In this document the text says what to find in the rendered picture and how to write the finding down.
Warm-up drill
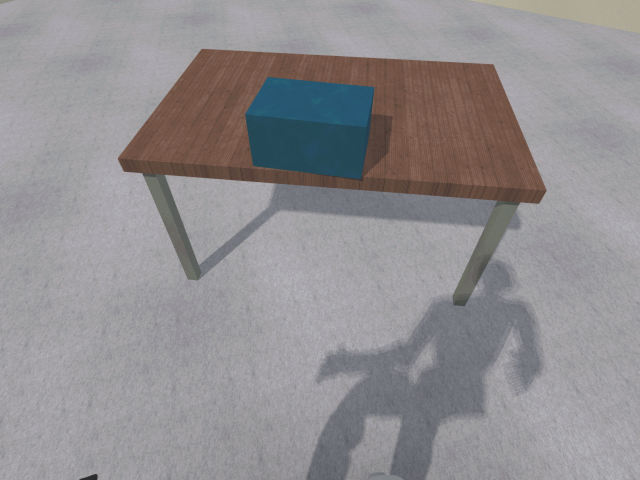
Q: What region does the table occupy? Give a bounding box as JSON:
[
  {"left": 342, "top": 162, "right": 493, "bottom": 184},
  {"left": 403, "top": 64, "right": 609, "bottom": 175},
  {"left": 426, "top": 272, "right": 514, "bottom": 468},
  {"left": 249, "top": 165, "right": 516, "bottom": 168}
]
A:
[{"left": 118, "top": 49, "right": 547, "bottom": 306}]

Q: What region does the carton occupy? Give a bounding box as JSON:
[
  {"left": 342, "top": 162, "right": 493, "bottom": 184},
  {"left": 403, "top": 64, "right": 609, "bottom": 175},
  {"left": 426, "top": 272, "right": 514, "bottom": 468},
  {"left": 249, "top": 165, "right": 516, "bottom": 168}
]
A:
[{"left": 245, "top": 77, "right": 374, "bottom": 179}]

